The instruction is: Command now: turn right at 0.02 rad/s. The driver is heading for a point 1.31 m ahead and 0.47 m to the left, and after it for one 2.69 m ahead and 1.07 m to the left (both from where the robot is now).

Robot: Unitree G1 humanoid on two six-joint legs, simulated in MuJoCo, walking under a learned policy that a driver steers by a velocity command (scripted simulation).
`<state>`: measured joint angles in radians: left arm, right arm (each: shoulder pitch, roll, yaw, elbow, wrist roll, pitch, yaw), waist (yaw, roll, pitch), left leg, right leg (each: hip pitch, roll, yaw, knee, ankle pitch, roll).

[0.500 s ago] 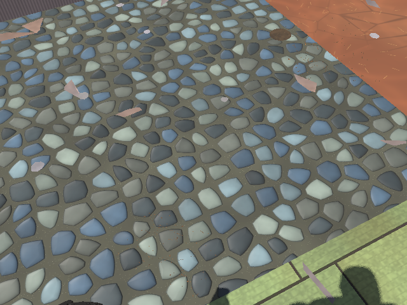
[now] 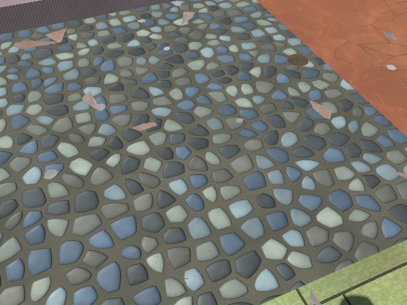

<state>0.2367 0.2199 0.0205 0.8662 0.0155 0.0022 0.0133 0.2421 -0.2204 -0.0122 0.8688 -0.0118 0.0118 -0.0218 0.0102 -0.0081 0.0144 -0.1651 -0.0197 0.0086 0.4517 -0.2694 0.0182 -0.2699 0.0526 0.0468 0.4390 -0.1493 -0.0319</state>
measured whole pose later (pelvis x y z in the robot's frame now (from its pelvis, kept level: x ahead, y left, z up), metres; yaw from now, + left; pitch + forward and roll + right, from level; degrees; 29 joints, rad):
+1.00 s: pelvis +0.02 +0.01 +0.00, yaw +0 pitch -1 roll +0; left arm 0.26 0.14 0.00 1.18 0.01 0.00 0.05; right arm 0.32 -0.14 0.00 1.14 -0.01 -0.01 -0.05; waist 0.00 0.00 0.03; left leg -0.09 -0.03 0.00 0.40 -0.28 0.03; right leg -0.20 0.04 0.05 0.40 -0.17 -0.01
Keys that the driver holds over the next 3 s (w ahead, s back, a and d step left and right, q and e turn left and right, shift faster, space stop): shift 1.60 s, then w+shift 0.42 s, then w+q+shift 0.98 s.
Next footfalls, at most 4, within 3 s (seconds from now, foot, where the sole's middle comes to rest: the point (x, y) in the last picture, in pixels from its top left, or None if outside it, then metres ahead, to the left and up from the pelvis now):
1.96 right None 0.24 -0.14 -0.78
2.44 left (211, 268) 0.66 0.01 -0.78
2.86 right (201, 164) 1.14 0.05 -0.78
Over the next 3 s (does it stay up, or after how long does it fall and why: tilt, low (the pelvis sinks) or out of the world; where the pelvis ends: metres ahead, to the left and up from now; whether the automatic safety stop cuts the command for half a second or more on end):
stays up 0.99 0.10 -0.01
